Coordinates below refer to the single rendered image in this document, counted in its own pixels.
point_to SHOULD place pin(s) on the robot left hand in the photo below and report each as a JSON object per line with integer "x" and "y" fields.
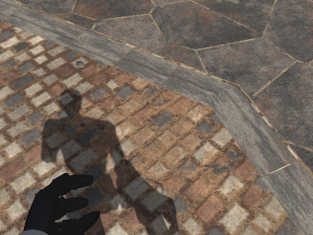
{"x": 49, "y": 204}

